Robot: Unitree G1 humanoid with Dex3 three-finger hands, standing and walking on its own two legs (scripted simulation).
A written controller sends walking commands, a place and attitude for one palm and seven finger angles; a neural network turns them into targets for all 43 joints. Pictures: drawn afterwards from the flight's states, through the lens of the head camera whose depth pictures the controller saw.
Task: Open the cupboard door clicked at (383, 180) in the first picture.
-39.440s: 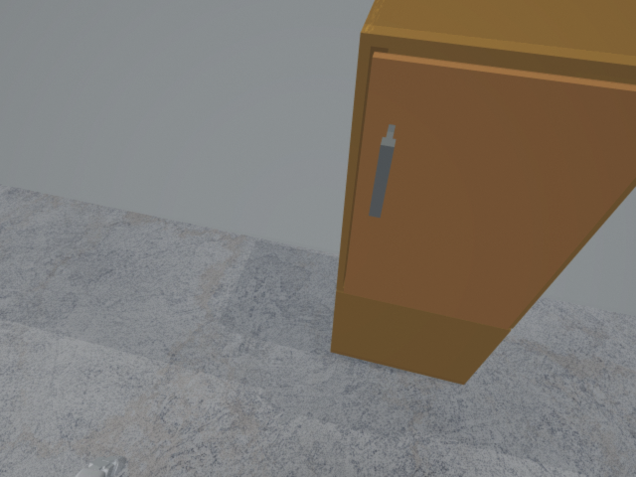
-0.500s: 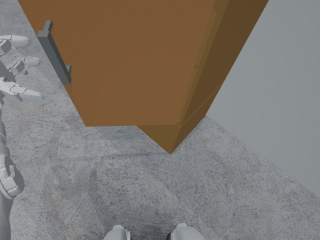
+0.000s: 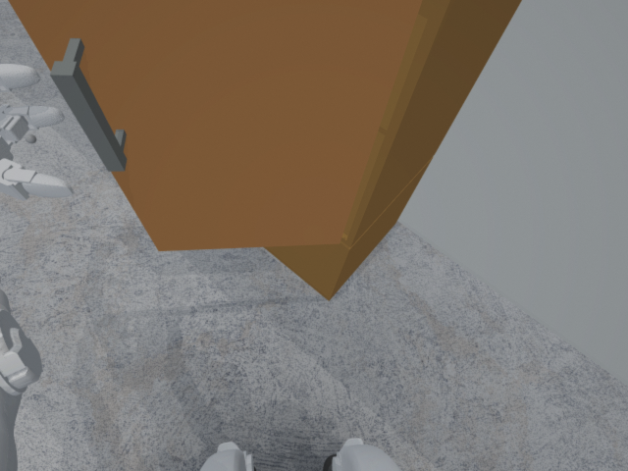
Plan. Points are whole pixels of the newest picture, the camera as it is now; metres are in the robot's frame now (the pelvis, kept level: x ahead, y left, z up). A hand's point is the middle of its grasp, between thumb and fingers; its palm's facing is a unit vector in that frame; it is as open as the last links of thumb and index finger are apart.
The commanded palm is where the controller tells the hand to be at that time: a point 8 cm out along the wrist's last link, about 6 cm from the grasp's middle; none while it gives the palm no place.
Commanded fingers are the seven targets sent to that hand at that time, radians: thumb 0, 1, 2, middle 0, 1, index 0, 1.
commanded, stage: move the hooked fingers beside the handle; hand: left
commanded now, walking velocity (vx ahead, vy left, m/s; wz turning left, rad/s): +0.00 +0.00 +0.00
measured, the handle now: (97, 111) +0.52 +0.23 +0.11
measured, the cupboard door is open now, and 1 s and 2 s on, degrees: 45 45 45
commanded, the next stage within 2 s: slide the fingers in behind the handle in 0.40 s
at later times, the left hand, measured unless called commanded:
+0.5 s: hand (32, 149) +0.46 +0.28 +0.11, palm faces +0.04 -1.00 +0.01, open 14.0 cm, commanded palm +0.45 +0.32 +0.11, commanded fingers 0.00 -0.50 0.30 -0.30 -1.20 -0.30 -1.20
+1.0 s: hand (64, 143) +0.47 +0.25 +0.11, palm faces +0.03 -1.00 +0.00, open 14.0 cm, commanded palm +0.45 +0.29 +0.11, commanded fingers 0.00 -0.50 0.30 -0.30 -1.20 -0.30 -1.20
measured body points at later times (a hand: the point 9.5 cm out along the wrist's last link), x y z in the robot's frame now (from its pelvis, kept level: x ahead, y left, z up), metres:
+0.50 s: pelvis -0.01 +0.00 +0.00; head +0.09 +0.02 +0.44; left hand +0.45 +0.33 +0.12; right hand +0.02 -0.28 -0.11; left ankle -0.01 +0.10 -0.70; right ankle -0.02 -0.13 -0.70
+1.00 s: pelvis -0.01 +0.00 +0.00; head +0.09 +0.02 +0.43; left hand +0.46 +0.31 +0.11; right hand -0.01 -0.28 -0.11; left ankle -0.01 +0.10 -0.70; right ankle -0.02 -0.13 -0.70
